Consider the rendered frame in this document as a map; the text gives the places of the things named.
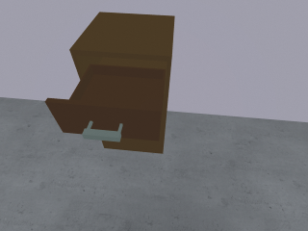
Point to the cabinet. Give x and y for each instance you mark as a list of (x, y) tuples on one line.
[(134, 40)]

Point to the handle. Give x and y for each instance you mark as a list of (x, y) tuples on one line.
[(102, 135)]

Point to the drawer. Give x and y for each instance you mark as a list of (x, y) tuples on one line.
[(110, 95)]

